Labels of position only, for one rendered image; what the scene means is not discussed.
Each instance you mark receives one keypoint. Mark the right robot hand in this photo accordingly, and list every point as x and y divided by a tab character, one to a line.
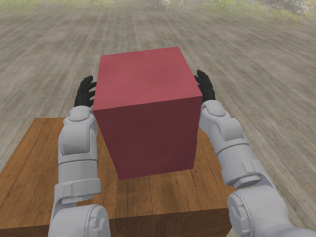
205	86

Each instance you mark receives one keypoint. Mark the right robot upper arm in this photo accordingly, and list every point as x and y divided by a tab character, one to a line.
260	212

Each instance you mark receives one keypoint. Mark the pedestal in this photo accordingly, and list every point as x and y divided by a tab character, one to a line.
186	203

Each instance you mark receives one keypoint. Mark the carton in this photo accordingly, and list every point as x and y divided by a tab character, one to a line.
147	105

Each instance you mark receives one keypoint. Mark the left robot hand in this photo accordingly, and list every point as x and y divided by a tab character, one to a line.
83	94

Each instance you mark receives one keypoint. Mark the left robot forearm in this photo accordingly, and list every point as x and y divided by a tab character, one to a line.
77	159

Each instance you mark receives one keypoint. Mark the right robot forearm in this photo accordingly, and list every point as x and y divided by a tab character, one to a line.
239	166

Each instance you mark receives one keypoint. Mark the left robot upper arm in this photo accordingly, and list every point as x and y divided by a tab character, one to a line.
81	221

